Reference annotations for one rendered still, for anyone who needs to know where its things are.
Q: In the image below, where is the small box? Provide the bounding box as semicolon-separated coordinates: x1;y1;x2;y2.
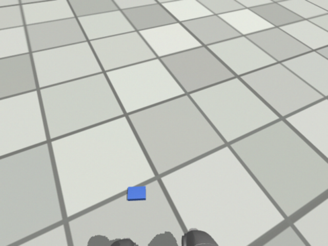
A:
128;186;146;201

